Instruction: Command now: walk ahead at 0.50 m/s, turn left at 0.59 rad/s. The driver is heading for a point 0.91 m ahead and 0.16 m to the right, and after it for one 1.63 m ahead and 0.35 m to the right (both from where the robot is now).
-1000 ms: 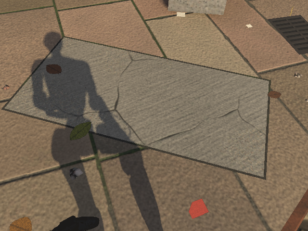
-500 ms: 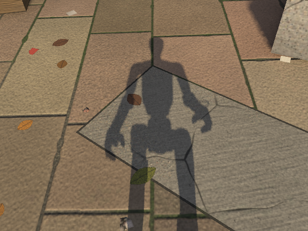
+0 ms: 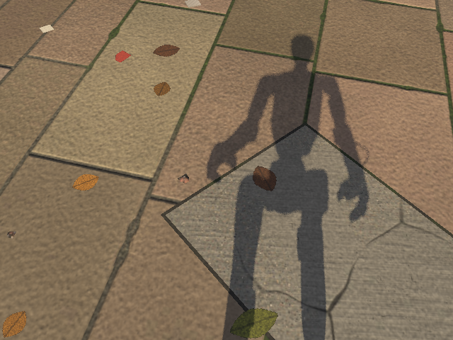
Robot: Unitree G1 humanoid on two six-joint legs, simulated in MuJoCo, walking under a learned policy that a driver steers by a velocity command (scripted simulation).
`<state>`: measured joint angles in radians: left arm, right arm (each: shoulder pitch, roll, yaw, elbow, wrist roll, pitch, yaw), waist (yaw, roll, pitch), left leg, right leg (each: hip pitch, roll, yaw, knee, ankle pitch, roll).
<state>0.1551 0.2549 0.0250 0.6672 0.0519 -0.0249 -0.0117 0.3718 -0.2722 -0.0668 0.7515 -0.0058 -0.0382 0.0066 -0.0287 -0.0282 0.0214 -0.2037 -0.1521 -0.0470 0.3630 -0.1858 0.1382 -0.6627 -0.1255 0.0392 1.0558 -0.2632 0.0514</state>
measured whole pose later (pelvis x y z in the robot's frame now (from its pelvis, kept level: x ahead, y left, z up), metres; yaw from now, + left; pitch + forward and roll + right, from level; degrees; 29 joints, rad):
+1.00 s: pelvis +0.53 +0.03 +0.00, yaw +0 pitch +0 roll +0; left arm 0.31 0.28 0.07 0.83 0.03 -0.01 -0.03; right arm 0.28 -0.23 -0.03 0.80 -0.02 -0.09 -0.01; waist 0.01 -0.05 0.02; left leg -0.19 -0.01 0.14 0.37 -0.19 0.06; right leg -0.52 -0.04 0.01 1.10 -0.29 -0.06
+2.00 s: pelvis +0.91 -0.04 +0.00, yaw -36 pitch +0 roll -1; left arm 0.24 0.33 0.08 0.75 0.02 0.05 0.02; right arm 0.16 -0.27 -0.02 0.71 -0.01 0.00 -0.04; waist 0.03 -0.04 0.07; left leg -0.31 -0.01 -0.01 0.51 -0.20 0.04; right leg -0.35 0.18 0.13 1.02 -0.54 -0.01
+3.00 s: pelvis +0.92 -0.06 +0.00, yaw -37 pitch -2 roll +0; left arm 0.28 0.19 -0.02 1.11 0.01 -0.01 0.04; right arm 0.24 -0.19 0.00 1.12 -0.01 0.01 -0.03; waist -0.01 0.00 0.03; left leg -0.20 -0.01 0.00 0.39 -0.16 0.01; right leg -0.08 0.05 0.05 0.37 -0.26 -0.04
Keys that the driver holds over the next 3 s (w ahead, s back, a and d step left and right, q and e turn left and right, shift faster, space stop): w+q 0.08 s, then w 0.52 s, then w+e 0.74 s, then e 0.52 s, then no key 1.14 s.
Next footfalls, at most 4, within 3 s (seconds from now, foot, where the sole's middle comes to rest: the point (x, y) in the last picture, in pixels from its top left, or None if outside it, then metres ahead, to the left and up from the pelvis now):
0.28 right None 0.34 -0.12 -0.78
0.80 left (184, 303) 0.58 0.12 -0.78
1.34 right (253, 228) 0.84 -0.11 -0.78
1.90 left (223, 182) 1.04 -0.01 -0.78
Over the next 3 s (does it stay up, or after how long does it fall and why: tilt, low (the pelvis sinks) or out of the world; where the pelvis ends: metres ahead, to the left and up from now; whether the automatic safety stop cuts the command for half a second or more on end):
stays up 0.92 -0.06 0.00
